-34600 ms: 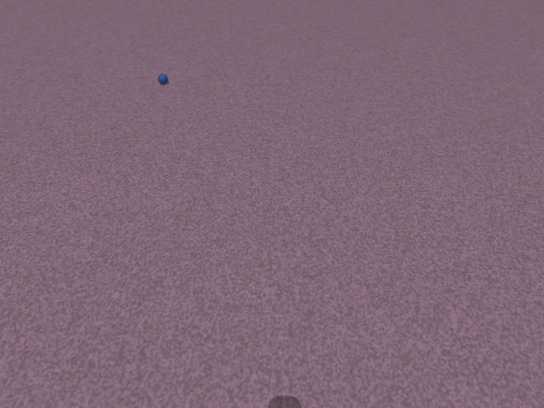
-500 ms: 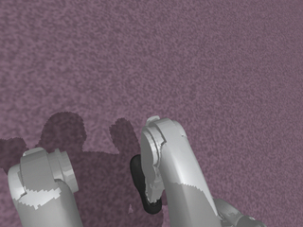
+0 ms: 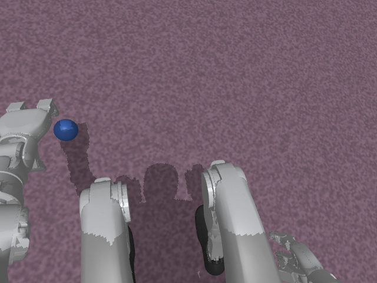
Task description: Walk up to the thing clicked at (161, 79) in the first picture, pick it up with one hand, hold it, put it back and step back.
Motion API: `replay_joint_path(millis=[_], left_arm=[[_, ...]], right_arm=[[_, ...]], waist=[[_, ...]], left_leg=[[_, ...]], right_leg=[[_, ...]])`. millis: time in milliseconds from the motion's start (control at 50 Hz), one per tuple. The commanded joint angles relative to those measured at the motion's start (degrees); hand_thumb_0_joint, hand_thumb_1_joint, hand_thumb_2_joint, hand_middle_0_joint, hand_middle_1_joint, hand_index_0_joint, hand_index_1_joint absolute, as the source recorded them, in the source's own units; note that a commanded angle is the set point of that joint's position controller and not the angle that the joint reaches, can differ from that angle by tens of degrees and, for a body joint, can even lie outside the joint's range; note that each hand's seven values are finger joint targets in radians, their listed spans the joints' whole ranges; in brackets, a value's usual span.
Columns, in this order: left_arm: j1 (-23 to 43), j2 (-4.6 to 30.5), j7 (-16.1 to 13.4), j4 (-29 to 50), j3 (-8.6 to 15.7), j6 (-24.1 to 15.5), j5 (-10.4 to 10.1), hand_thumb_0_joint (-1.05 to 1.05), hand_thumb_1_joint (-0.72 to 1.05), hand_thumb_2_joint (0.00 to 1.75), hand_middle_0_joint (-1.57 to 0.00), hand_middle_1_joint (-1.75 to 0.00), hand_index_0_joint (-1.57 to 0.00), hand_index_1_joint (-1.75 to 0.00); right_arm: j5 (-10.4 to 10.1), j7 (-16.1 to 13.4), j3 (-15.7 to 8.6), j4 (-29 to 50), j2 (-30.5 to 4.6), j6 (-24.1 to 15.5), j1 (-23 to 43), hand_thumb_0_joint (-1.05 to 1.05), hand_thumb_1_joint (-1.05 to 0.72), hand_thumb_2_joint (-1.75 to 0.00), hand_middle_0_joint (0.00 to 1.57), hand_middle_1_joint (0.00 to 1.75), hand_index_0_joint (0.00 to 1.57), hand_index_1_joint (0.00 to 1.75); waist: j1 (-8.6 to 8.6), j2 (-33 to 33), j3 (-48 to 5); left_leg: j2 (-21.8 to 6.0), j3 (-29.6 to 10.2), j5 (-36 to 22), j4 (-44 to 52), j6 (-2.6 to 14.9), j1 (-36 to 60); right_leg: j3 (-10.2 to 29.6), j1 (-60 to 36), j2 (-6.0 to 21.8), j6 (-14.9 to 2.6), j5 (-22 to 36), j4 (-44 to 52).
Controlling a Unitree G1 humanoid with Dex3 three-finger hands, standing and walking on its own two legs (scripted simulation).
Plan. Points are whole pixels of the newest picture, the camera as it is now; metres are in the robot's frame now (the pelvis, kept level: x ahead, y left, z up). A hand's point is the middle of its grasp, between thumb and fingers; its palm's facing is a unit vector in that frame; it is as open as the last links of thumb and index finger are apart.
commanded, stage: withdraw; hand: left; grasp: from above
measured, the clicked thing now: (66, 130) +0.53 +0.29 -0.33
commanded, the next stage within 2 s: home in 0.18 s
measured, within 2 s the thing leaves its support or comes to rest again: rests again in 0.66 s
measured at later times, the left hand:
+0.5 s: hand (42, 127) +0.49 +0.30 -0.20, palm faces -0.32 -0.06 -0.94, open 13.4 cm
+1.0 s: hand (3, 184) +0.32 +0.26 +0.02, palm faces -0.23 -0.72 -0.66, open 7.7 cm
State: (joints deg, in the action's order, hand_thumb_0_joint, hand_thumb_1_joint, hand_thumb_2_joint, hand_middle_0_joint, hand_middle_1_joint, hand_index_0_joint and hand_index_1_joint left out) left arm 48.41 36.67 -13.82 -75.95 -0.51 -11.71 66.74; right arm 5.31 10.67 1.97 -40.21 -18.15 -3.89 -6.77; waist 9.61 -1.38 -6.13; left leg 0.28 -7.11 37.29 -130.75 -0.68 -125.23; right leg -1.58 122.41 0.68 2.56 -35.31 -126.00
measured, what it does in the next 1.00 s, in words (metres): rises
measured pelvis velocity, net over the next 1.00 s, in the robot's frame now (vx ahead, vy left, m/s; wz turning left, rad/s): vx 0.02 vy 0.00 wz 0.04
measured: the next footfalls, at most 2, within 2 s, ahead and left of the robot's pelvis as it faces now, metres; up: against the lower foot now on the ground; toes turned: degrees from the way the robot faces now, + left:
none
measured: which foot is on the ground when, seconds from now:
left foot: down 0.00-1.00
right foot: down 0.00-1.00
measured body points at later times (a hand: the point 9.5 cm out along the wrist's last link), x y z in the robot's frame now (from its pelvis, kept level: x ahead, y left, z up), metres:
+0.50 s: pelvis +0.02 +0.01 -0.04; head +0.25 +0.06 +0.34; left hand +0.50 +0.30 -0.14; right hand +0.04 -0.26 -0.15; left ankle +0.09 +0.13 -0.33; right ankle +0.12 -0.14 -0.33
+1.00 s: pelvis +0.02 +0.00 +0.13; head +0.18 +0.04 +0.55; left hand +0.33 +0.29 +0.06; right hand +0.24 -0.25 +0.03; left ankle +0.09 +0.13 -0.33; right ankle +0.12 -0.14 -0.33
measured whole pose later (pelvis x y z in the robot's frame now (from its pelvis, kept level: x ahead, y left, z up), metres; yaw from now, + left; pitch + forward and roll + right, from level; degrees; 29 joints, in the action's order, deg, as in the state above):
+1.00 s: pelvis +0.02 +0.00 +0.13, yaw +2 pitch +31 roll -5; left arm 8.8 24.2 -1.7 -21.9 2.8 4.7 25.5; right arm -1.3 2.8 -2.2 -32.7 -17.3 -2.3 -2.9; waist 1.9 -1.4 -10.9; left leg -0.5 -5.5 36.9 -108.2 -0.9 -102.2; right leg -2.0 99.6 1.6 2.2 -35.2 -104.1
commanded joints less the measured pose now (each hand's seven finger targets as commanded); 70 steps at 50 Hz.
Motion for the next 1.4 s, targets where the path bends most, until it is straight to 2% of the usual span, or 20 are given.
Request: replay_joint_path(millis=[0,120,160,220,280,320,380,400,520,600,680,720,740,780,820,940,980,1060,1140,1380], left_arm=[[18.45,15.19,-4.5,4.76,2.93,-4.72,2.39,0.0,-0.5,1.0,-0.11,-1.0,-0.1,-1.01],[23.48,17.42,-12.52,-5.03,4.03,-7.47,7.34,0.0,-0.5,1.0,-0.08,-1.02,-0.09,-1.02],[26.6,21.89,-15.34,-5.66,6.82,-7.68,8.49,0.0,-0.51,1.0,-0.08,-1.02,-0.08,-1.02],[29.11,23.52,-18.31,-5.4,8.04,-6.98,9.72,0.0,-0.44,0.93,-0.16,-0.94,-0.16,-0.94],[29.31,24.77,-19.82,-4.89,9.23,-5.11,9.48,0.0,-0.49,0.98,-0.09,-1.02,-0.1,-1.01],[25.82,25.57,-19.94,-1.97,10.97,-3.45,8.67,0.0,-0.38,0.92,-0.25,-0.86,-0.23,-0.85],[24.49,24.77,-18.1,3.9,11.13,-0.77,5.79,0.0,-0.33,0.85,-0.24,-0.78,-0.21,-0.77],[18.75,23.75,-17.09,5.81,11.97,0.36,4.21,0.0,-0.31,0.86,-0.24,-0.7,-0.21,-0.69],[10.16,18.79,-7.98,17.38,11.27,4.91,-5.36,0.0,0.09,0.77,-0.2,-0.44,-0.19,-0.46],[-2.62,10.29,-0.08,27.26,8.76,7.93,-15.0,0.0,0.41,0.83,-0.2,-0.37,-0.19,-0.38],[-10.7,8.39,6.8,40.26,8.91,9.53,-23.76,0.0,0.73,0.91,-0.21,-0.33,-0.2,-0.34],[-13.91,2.99,9.07,46.65,5.97,9.96,-28.33,0.0,0.89,0.9,-0.2,-0.3,-0.2,-0.3],[-15.53,3.36,9.81,49.62,6.59,10.1,-30.27,0.0,0.9,0.9,-0.2,-0.3,-0.2,-0.3],[-17.79,4.95,10.21,54.35,9.26,10.46,-33.42,0.0,0.9,0.9,-0.2,-0.3,-0.2,-0.3],[-19.73,1.46,10.72,58.59,7.11,10.92,-35.71,0.0,0.9,0.9,-0.2,-0.3,-0.2,-0.3],[-30.93,-2.14,10.28,68.42,8.24,15.37,-43.49,0.0,0.9,0.9,-0.2,-0.3,-0.2,-0.3],[-33.19,-4.89,10.38,72.73,6.46,17.44,-46.97,0.0,0.9,0.9,-0.2,-0.3,-0.2,-0.3],[-41.39,-6.5,10.21,75.73,6.89,22.04,-53.75,0.0,0.9,0.9,-0.2,-0.3,-0.2,-0.3],[-48.47,-8.08,9.65,80.23,7.31,25.82,-60.03,0.0,0.9,0.9,-0.2,-0.3,-0.2,-0.3],[-65.18,-15.97,8.51,87.32,7.63,33.62,-69.26,0.0,0.9,0.9,-0.2,-0.3,-0.2,-0.3]], right_arm=[[1.0,-2.62,-3.03,1.36,-10.83,0.05,-8.32,0.0,-0.9,-0.9,0.2,0.3,0.2,0.3],[3.6,-3.61,-1.79,-0.46,-11.95,-1.09,-9.81,0.0,-0.89,-0.89,0.2,0.3,0.2,0.3],[4.52,-3.63,-1.55,-1.3,-12.62,-1.66,-10.53,0.0,-0.9,-0.9,0.2,0.3,0.2,0.3],[5.61,-3.42,-1.55,-2.13,-13.59,-2.32,-11.17,0.0,-0.88,-0.89,0.2,0.3,0.2,0.3],[6.48,-2.84,-1.66,-3.24,-13.38,-2.88,-11.38,0.0,-0.9,-0.89,0.2,0.3,0.2,0.3],[6.66,-2.33,-2.28,-3.37,-13.91,-3.25,-12.2,0.0,-0.88,-0.89,0.2,0.3,0.2,0.3],[5.65,-1.35,-3.84,-3.08,-13.66,-3.38,-12.63,0.0,-0.88,-0.89,0.2,0.3,0.2,0.3],[4.89,-1.24,-4.9,-2.97,-14.03,-3.03,-13.34,0.0,-0.88,-0.89,0.2,0.3,0.2,0.3],[0.47,-0.33,-7.75,-1.25,-13.04,-0.88,-16.5,0.0,-0.89,-0.9,0.2,0.3,0.2,0.3],[-2.54,-0.92,-8.04,2.1,-11.25,0.75,-14.54,0.0,-0.89,-0.9,0.2,0.3,0.2,0.3],[-4.09,-2.71,-8.28,7.1,-10.61,1.44,-9.97,0.0,-0.9,-0.9,0.2,0.3,0.2,0.3],[-4.68,-3.38,-8.05,7.24,-9.3,1.54,-8.9,0.0,-0.9,-0.9,0.2,0.3,0.2,0.3],[-4.91,-3.82,-8.11,8.06,-8.72,1.4,-7.78,0.0,-0.9,-0.9,0.2,0.3,0.2,0.3],[-5.4,-4.9,-8.14,9.44,-8.6,1.18,-6.0,0.0,-0.9,-0.9,0.2,0.3,0.2,0.3],[-5.78,-5.78,-7.94,10.63,-7.98,0.96,-4.2,0.0,-0.9,-0.9,0.2,0.3,0.2,0.3],[-6.83,-8.94,-7.4,13.21,-7.17,-0.38,-0.65,0.0,-0.9,-0.9,0.2,0.3,0.2,0.3],[-7.03,-9.97,-7.11,14.13,-6.64,-0.91,0.17,0.0,-0.9,-0.9,0.2,0.3,0.2,0.3],[-7.41,-12.06,-6.25,15.89,-5.65,-1.94,1.69,0.0,-0.9,-0.9,0.2,0.3,0.2,0.3],[-7.69,-13.82,-5.12,16.91,-3.94,-3.23,1.03,0.0,-0.9,-0.9,0.2,0.3,0.2,0.3],[-7.8,-20.23,-2.07,17.87,-0.85,-7.8,-5.27,0.0,-0.9,-0.9,0.2,0.3,0.2,0.3]], waist=[[2.74,-3.79,-27.86],[5.16,-7.98,-27.84],[4.66,-11.0,-30.88],[4.99,-16.62,-33.96],[5.0,-20.58,-35.02],[3.87,-22.36,-38.63],[2.36,-24.72,-43.69],[0.44,-25.51,-46.48],[-1.85,-18.45,-49.41],[-2.12,-10.4,-44.09],[-3.78,-6.88,-40.11],[-3.36,-5.1,-35.29],[-3.94,-5.48,-35.07],[-5.47,-5.91,-35.57],[-4.83,-6.45,-33.81],[-6.64,-7.62,-34.46],[-5.39,-7.78,-33.81],[-5.45,-5.39,-29.98],[-5.53,-3.92,-28.26],[-6.02,-3.34,-19.08]], left_leg=[[1.76,6.45,1.11,10.79,2.56,14.02],[1.58,5.79,-0.28,8.26,2.07,16.29],[1.67,5.54,-1.17,7.78,1.85,18.17],[1.41,5.23,-2.23,7.71,1.4,22.87],[1.29,5.05,-2.66,7.54,1.12,23.83],[1.55,5.63,-5.09,7.64,1.17,25.86],[1.29,5.58,-7.65,9.03,0.87,28.82],[1.33,5.82,-10.64,10.18,0.66,30.97],[0.98,5.31,-15.43,14.2,1.51,33.18],[0.84,4.16,-12.56,19.42,2.15,31.62],[0.23,3.24,-8.21,24.26,2.28,32.52],[0.24,2.94,-4.21,27.29,2.34,31.54],[-0.02,3.11,-3.63,28.78,2.34,33.2],[-0.31,2.94,-1.56,31.4,2.32,36.11],[-0.4,3.01,-0.46,34.09,2.22,38.14],[-0.76,2.18,-1.2,42.35,1.48,49.36],[-0.67,2.43,-1.75,44.69,1.49,51.96],[-0.64,2.28,1.64,50.0,1.74,55.62],[-0.45,3.43,-1.59,53.89,1.98,60.5],[-0.82,3.03,-15.13,70.57,1.14,78.73]], right_leg=[[-2.6,-17.17,-2.71,-4.63,-3.29,13.87],[-4.13,-12.08,-2.68,-4.67,-1.59,10.42],[-4.63,-11.51,-2.43,-4.76,-0.86,8.95],[-6.64,-9.19,-2.28,-4.58,1.62,6.16],[-7.19,-7.96,-2.24,-4.87,2.63,4.3],[-7.62,-9.14,-1.75,-4.6,5.47,3.65],[-7.58,-9.76,-1.72,-5.17,8.04,3.59],[-7.4,-12.09,-1.45,-5.19,10.42,4.01],[-6.03,-20.61,-1.7,-4.78,14.62,9.98],[-5.41,-25.49,-1.8,-4.23,13.11,15.67],[-4.18,-28.29,-1.73,-4.28,9.87,20.67],[-3.71,-28.87,-1.5,-4.31,6.8,23.58],[-3.44,-30.3,-1.59,-4.24,6.19,25.03],[-2.84,-31.75,-1.46,-4.3,4.35,27.23],[-2.43,-33.04,-1.24,-4.26,3.57,29.57],[-2.03,-39.11,-0.83,-4.19,3.67,35.66],[-1.68,-41.94,-0.68,-4.01,4.05,38.68],[-1.03,-47.43,-0.75,-3.59,1.04,45.41],[-0.15,-55.52,-0.83,-3.47,3.08,51.67],[-0.98,-75.37,-1.28,-3.19,14.45,68.05]])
